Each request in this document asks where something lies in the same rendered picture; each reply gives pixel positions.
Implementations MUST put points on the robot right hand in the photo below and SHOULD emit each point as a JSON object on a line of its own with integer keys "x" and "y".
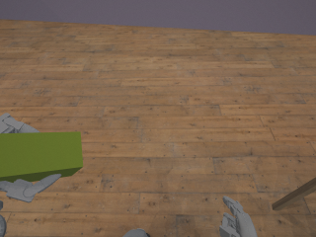
{"x": 240, "y": 226}

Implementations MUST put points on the table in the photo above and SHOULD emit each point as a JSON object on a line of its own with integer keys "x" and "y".
{"x": 301, "y": 192}

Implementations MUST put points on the sponge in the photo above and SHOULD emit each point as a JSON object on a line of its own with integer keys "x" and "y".
{"x": 32, "y": 156}

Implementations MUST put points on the robot left hand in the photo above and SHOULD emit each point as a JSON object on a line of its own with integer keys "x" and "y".
{"x": 22, "y": 190}

